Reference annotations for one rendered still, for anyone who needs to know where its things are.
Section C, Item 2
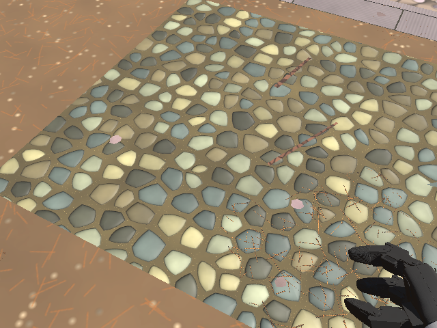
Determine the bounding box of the right robot hand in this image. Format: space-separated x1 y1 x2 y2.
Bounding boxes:
344 242 437 328

